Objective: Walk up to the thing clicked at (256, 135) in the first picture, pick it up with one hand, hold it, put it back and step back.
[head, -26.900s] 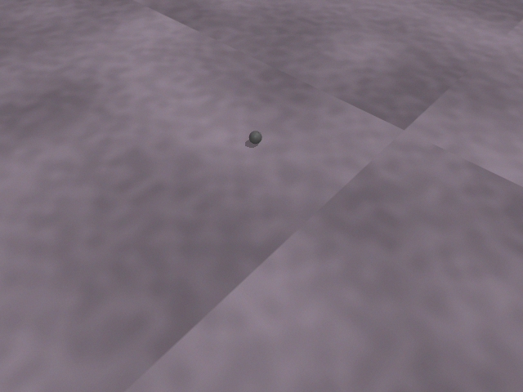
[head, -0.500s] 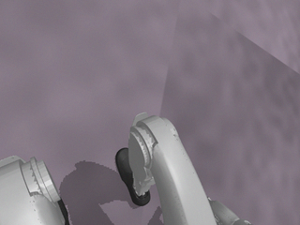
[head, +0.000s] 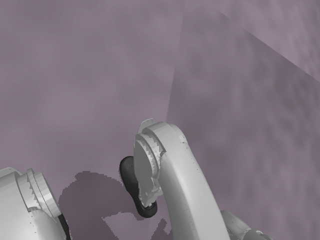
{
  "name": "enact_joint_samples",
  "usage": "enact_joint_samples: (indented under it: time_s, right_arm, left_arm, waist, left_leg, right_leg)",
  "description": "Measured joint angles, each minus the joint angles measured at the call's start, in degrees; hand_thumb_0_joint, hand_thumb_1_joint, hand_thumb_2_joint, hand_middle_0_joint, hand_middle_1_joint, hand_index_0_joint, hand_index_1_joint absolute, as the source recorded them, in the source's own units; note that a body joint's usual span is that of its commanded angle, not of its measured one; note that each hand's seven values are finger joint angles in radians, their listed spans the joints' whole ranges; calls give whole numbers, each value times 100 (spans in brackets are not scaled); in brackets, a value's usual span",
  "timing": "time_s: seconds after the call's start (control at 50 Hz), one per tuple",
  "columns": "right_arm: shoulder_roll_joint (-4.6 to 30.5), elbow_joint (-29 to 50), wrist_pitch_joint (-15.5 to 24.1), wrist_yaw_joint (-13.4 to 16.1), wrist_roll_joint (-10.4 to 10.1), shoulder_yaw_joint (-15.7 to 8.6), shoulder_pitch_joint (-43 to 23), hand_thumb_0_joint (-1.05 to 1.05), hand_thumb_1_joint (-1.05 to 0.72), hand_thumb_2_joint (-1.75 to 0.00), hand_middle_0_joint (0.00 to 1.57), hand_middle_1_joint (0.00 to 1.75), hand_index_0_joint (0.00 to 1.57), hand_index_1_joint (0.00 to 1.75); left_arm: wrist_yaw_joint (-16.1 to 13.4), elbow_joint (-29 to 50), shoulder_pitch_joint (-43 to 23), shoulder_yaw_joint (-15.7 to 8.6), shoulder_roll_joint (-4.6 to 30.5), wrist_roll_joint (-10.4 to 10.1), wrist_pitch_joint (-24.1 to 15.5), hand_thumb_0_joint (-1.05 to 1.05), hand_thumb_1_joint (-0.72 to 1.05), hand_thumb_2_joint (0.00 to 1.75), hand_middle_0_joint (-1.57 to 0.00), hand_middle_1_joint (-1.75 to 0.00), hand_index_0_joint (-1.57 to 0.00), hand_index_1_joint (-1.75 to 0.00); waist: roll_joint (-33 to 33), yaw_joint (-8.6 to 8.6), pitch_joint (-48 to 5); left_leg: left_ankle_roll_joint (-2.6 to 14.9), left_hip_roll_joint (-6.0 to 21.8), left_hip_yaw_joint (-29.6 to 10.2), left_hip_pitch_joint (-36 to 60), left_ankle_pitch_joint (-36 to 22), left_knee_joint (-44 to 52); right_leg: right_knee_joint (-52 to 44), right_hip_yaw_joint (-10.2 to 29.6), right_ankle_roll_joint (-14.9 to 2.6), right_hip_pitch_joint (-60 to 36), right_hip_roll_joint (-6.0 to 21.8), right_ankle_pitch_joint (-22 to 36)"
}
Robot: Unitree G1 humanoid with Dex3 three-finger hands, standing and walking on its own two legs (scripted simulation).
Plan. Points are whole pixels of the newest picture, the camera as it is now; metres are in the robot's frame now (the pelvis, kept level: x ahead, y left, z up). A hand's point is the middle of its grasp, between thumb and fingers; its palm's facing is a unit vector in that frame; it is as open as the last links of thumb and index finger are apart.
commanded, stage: open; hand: left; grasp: from above
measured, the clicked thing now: out of the picture +0.46 +0.32 -0.26
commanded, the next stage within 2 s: withdraw in 0.80 s
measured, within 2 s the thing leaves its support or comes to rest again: neither
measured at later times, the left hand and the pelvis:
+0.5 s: hand out of the picture +0.44 +0.32 -0.24, palm faces -0.44 -0.15 -0.88, open 12.9 cm; pelvis +0.00 +0.00 +0.00, yaw +0 degrees
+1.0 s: hand out of the picture +0.45 +0.32 -0.24, palm faces -0.42 -0.15 -0.90, open 13.8 cm; pelvis +0.00 +0.00 +0.01, yaw -1 degrees
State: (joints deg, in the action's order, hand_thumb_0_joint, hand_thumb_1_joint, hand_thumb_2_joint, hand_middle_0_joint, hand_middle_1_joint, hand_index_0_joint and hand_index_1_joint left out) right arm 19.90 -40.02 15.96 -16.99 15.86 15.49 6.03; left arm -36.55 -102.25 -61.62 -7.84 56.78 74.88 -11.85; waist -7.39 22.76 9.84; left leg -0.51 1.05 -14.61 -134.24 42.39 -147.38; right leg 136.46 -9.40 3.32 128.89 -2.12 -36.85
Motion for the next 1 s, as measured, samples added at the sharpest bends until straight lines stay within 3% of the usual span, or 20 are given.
enact_joint_samples:
  time_s: [0.18,0.56,0.88,1.0]
  right_arm:
    - [14,17,-17,10,-22,41,51,0,-90,-90,20,30,20,30]
    - [60,81,-20,15,-63,44,84,0,-89,-90,20,30,20,30]
    - [43,112,-52,88,-57,86,42,0,-89,-89,20,30,20,30]
    - [26,133,-46,61,-51,31,92,0,-89,-89,20,30,20,30]
  left_arm:
    - [39,55,31,0,18,-16,-46,0,3,68,-49,-90,-55,-85]
    - [101,84,46,29,24,-121,-2,0,-39,95,-15,-104,-16,-102]
    - [24,136,9,100,86,-39,-99,0,-46,100,-8,-106,-8,-106]
    - [-27,291,93,-41,35,-34,-5,0,-47,100,-7,-105,-8,-105]
  waist:
    - [2,3,1]
    - [18,-5,-1]
    - [-45,9,47]
    - [-18,-12,-5]
  left_leg:
    - [1,3,-17,-8,-8,24]
    - [-10,13,-15,18,-31,78]
    - [10,19,-29,45,-27,97]
    - [5,11,-42,29,-12,106]
  right_leg:
    - [-38,-17,-1,1,-5,14]
    - [-87,-19,-13,-10,-11,47]
    - [-135,-34,5,-61,-21,49]
    - [-154,-48,-2,-59,-15,30]
